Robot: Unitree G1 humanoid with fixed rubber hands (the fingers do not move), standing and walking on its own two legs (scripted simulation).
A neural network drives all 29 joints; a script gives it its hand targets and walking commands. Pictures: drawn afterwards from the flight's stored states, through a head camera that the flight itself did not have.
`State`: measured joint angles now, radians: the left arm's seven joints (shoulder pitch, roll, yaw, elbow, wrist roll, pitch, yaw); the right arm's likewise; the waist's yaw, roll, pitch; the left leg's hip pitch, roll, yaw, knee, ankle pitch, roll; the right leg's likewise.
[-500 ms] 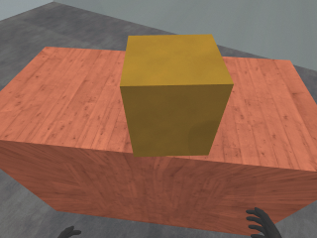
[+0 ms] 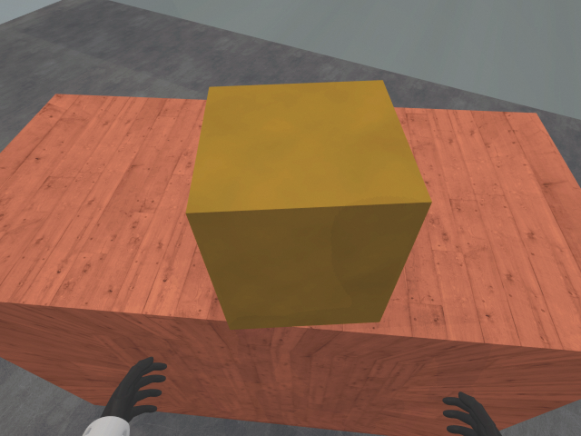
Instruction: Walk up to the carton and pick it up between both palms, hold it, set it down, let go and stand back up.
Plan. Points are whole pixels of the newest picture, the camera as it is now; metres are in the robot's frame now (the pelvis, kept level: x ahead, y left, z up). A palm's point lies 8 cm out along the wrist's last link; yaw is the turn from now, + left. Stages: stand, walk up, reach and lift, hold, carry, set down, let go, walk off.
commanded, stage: stand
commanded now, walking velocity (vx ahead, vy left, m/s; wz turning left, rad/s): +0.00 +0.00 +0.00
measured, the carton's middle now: (301, 213) +0.37 +0.00 +0.12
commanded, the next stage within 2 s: none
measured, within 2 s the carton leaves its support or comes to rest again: neither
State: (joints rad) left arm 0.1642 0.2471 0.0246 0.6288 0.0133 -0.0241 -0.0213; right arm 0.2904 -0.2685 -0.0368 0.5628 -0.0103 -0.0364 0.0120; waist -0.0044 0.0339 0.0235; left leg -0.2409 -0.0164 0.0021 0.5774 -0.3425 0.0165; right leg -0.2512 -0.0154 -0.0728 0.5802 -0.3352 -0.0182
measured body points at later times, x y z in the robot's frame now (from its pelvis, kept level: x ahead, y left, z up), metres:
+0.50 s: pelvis +0.00 -0.01 +0.01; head +0.01 -0.02 +0.45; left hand +0.15 +0.25 -0.08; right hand +0.14 -0.26 -0.09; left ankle -0.02 +0.11 -0.73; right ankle -0.02 -0.11 -0.73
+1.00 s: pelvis -0.03 -0.02 +0.01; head -0.02 -0.03 +0.46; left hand +0.09 +0.25 -0.09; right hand +0.09 -0.27 -0.10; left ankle -0.02 +0.11 -0.73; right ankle -0.02 -0.11 -0.73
